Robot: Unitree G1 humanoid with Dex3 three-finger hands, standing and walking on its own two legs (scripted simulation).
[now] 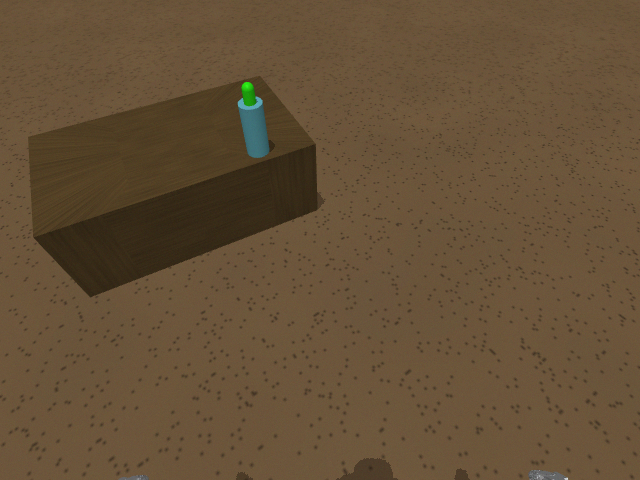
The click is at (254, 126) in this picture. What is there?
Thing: necked bottle
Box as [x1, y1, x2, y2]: [238, 82, 269, 157]
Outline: 245,82 242,84 241,87 243,97 238,101 238,108 247,152 251,156 260,157 265,155 269,150 262,101 260,98 254,95 253,86 249,82
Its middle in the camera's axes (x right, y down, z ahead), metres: -0.23 -0.41 +1.31
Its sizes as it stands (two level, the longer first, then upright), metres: 0.082 0.082 0.265
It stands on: a support 0.36 m high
